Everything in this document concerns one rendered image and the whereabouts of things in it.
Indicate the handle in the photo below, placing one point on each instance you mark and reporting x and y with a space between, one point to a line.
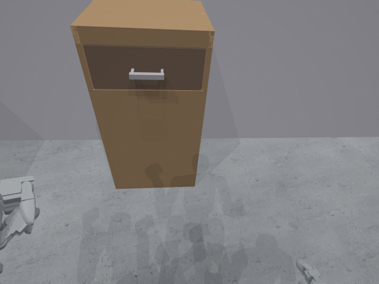
146 75

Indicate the drawer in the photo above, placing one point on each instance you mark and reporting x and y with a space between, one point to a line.
109 66

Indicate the robot left hand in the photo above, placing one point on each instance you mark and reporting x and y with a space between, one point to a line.
17 200

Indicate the cabinet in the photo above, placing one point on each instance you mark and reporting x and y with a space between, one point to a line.
151 137

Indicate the robot right hand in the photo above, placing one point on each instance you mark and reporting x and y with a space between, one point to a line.
312 276

